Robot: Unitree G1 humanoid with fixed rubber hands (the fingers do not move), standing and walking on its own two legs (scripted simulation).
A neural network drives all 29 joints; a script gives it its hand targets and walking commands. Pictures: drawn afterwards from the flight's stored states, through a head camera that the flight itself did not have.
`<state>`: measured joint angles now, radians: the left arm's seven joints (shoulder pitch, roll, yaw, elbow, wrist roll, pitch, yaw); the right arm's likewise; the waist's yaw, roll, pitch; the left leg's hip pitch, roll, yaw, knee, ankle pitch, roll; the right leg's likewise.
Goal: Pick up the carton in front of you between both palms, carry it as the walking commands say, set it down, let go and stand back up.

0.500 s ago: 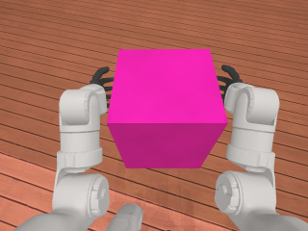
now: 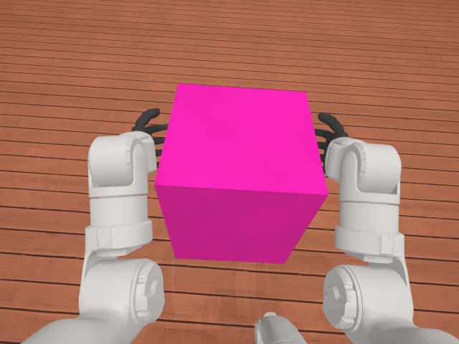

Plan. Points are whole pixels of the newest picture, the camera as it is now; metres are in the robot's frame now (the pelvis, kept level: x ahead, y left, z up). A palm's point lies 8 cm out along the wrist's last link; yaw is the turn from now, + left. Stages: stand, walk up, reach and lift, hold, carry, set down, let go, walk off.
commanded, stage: carry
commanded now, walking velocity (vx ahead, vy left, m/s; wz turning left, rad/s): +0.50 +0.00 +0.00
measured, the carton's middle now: (235, 181) +0.38 -0.02 +0.07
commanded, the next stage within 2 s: none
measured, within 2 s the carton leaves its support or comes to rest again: neither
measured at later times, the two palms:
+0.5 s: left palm (157, 90) +0.61 +0.13 +0.09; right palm (287, 84) +0.64 -0.16 +0.08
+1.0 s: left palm (157, 18) +0.91 +0.16 +0.11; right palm (264, 18) +0.90 -0.14 +0.11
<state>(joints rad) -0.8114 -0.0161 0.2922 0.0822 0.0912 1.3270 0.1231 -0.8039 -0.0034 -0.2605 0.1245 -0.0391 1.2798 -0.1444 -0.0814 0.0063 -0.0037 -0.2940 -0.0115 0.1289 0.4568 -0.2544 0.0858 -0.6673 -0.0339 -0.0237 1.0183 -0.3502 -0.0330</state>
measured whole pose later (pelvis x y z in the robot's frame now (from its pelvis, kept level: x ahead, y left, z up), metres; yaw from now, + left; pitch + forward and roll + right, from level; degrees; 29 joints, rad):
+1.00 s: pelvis +0.65 +0.01 +0.01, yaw -1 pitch +3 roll -1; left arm -0.16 -0.13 0.11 -0.30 0.13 1.23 0.08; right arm -0.16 0.13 -0.11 -0.28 -0.11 1.21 -0.08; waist -0.02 -0.01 -0.17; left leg -0.08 0.02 0.21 0.23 -0.21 0.04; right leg -0.60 -0.13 -0.10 0.69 -0.12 0.03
